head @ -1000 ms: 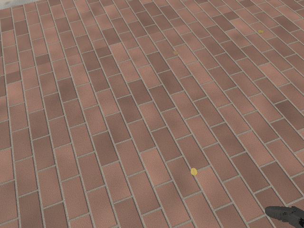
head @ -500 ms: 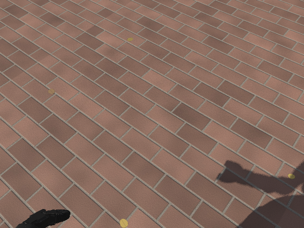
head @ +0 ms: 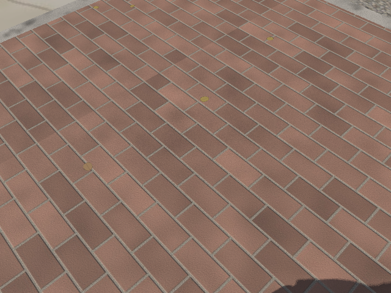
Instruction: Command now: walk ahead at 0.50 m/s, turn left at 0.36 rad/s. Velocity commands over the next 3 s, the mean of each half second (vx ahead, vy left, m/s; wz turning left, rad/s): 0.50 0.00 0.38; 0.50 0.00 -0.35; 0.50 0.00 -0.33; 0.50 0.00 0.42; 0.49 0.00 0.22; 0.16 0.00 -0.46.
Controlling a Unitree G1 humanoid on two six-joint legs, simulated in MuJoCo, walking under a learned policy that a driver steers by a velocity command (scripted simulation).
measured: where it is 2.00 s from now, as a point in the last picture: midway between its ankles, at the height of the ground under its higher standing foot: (218, 144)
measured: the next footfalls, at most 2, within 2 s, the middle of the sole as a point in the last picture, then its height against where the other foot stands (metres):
left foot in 0.10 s outside the picture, level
right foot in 0.60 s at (228, 268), level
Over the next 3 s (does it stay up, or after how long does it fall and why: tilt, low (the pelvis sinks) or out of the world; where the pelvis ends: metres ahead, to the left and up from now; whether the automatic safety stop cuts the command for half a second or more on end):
stays up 1.55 0.09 0.00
